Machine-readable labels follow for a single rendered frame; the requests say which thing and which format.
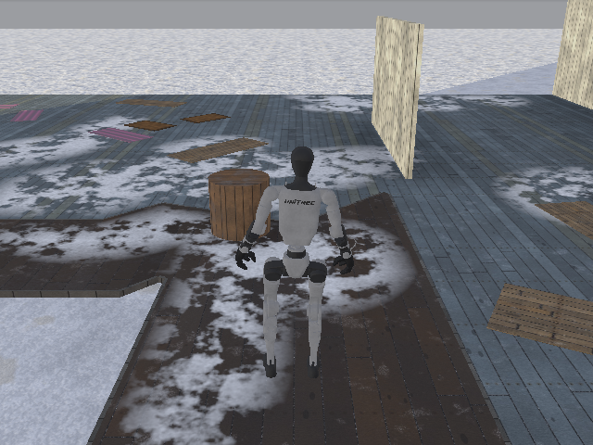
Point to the robot left hand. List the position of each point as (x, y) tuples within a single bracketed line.
[(246, 256)]

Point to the robot right upper arm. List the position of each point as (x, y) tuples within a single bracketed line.
[(329, 198)]

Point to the robot left forearm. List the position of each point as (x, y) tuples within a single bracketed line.
[(249, 240)]

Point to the right robot foot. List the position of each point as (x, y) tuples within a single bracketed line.
[(313, 370)]

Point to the robot left upper arm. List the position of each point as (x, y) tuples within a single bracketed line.
[(270, 194)]

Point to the robot right hand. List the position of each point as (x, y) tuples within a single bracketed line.
[(349, 262)]

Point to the robot right forearm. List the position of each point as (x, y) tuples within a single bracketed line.
[(343, 245)]

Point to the robot right shin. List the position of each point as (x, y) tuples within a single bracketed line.
[(315, 329)]

